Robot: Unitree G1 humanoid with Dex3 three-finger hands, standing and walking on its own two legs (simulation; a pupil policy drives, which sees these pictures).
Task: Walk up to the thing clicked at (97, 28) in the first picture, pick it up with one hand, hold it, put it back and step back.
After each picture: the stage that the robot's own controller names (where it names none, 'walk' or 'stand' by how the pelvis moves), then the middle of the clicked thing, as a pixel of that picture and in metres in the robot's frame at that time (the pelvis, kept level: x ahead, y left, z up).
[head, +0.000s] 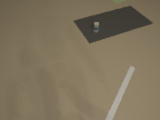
stand; (96, 27) +1.68 -0.11 -0.72
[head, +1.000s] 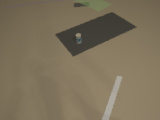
walk; (78, 38) +1.53 +0.21 -0.69
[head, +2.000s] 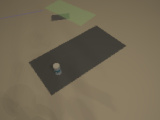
walk; (57, 69) +0.97 +0.39 -0.72
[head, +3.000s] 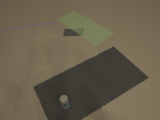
walk; (64, 101) +0.64 +0.26 -0.71
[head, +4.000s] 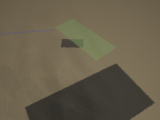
walk; out of the picture +0.41 +0.19 -0.70
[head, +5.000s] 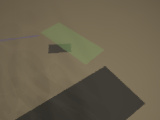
stand; out of the picture +0.35 +0.21 -0.72
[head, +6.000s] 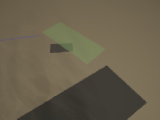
stand; out of the picture +0.36 +0.20 -0.72
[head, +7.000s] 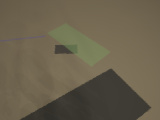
stand; out of the picture +0.35 +0.19 -0.73
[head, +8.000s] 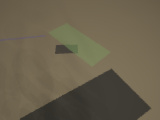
stand; out of the picture +0.35 +0.18 -0.73
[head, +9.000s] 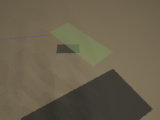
go down; out of the picture +0.34 +0.18 -0.73
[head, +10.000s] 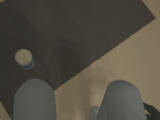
go down; (25, 60) +0.43 +0.23 -0.32
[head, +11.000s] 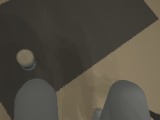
approach; (27, 60) +0.43 +0.23 -0.30
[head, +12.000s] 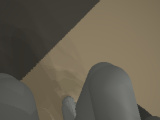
close in; out of the picture +0.41 +0.28 -0.22
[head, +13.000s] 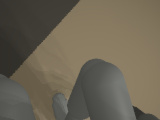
close; out of the picture +0.41 +0.29 -0.22
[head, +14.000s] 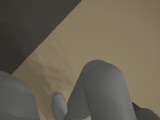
lift; out of the picture +0.39 +0.27 -0.23
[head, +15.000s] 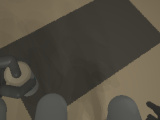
lift; (23, 80) +0.33 +0.21 -0.03
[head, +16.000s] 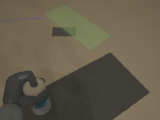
hold; (38, 97) +0.31 +0.17 -0.02
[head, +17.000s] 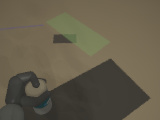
hold; (39, 97) +0.31 +0.17 -0.02
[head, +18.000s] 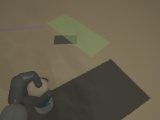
crouch; (41, 96) +0.32 +0.17 -0.01
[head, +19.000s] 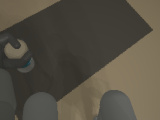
crouch; (21, 57) +0.43 +0.21 -0.11
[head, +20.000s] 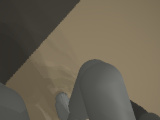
lower; out of the picture +0.41 +0.30 -0.22
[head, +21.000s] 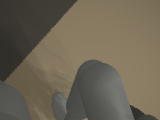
lower; out of the picture +0.41 +0.30 -0.22
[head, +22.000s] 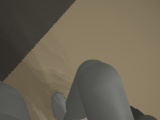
lower; out of the picture +0.41 +0.30 -0.22
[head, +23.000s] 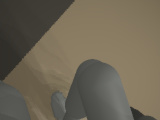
lower; out of the picture +0.42 +0.30 -0.23
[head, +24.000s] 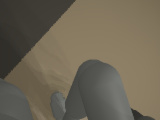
loosen; out of the picture +0.41 +0.30 -0.23
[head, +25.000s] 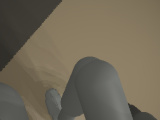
withdraw; out of the picture +0.41 +0.30 -0.22
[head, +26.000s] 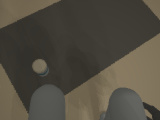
walk; (41, 68) +0.44 +0.23 -0.37
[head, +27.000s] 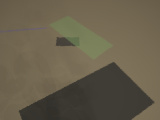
stand; out of the picture +0.36 +0.18 -0.66
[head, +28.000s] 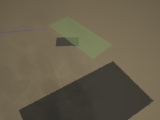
stand; out of the picture +0.38 +0.20 -0.67
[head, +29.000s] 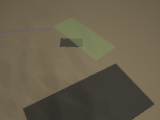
stand; out of the picture +0.38 +0.19 -0.70
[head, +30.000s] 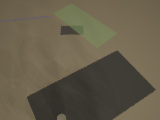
walk; out of the picture +0.40 +0.18 -0.71
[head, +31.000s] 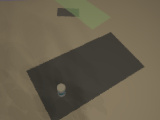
walk; (61, 90) +0.60 +0.15 -0.71
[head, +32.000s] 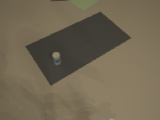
walk; (56, 58) +0.90 +0.28 -0.69
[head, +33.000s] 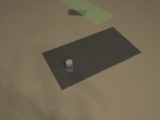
stand; (69, 65) +0.99 +0.18 -0.71
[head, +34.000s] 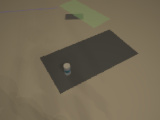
stand; (67, 69) +1.00 +0.20 -0.73
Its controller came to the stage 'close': yes
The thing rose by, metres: 0.70
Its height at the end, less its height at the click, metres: +0.00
